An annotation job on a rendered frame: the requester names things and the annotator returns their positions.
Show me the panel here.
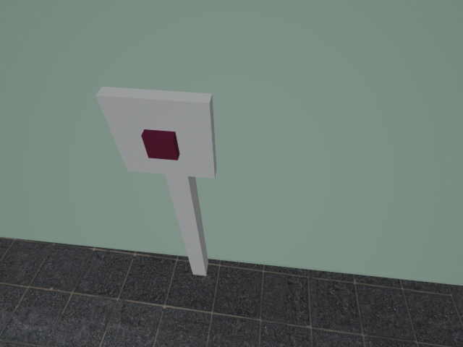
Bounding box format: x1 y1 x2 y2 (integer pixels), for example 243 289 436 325
95 87 217 276

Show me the button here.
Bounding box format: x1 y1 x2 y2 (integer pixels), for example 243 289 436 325
141 129 179 160

